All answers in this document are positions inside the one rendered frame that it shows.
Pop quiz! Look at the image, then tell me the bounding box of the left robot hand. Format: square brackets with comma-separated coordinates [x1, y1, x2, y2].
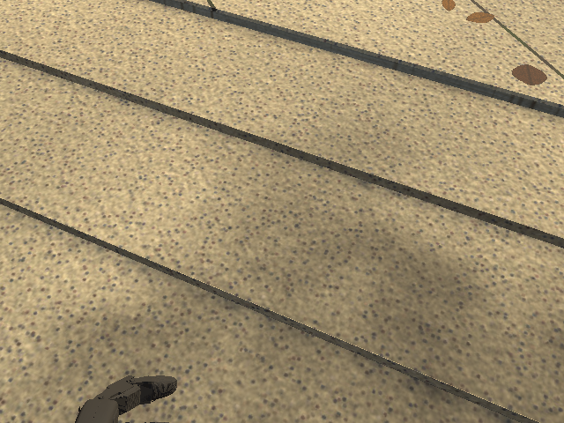
[75, 375, 177, 423]

